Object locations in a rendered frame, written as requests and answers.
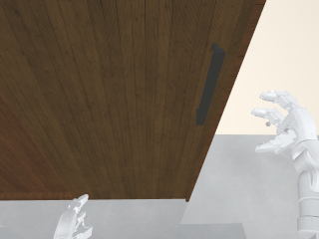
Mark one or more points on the wardrobe door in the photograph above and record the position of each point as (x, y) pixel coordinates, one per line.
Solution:
(109, 88)
(24, 168)

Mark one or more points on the left robot hand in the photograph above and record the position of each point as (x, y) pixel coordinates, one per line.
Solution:
(68, 225)

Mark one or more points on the robot right forearm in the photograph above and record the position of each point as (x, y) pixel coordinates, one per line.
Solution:
(306, 162)

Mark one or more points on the handle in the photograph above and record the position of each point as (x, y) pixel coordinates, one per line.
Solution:
(214, 69)

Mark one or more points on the right robot hand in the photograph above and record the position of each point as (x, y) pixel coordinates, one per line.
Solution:
(301, 124)

